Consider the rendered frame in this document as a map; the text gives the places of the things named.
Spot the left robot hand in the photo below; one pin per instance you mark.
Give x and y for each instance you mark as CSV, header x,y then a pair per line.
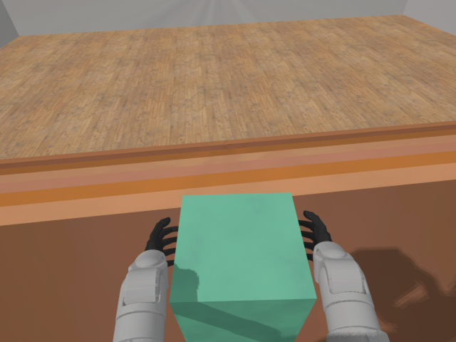
x,y
157,242

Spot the right robot hand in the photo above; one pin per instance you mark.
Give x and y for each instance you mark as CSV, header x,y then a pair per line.
x,y
319,232

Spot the carton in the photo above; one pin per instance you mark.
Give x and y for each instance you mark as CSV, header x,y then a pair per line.
x,y
240,273

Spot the right robot forearm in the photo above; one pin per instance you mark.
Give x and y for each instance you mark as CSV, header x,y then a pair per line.
x,y
346,299

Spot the left robot forearm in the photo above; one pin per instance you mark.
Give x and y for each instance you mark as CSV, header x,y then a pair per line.
x,y
142,301

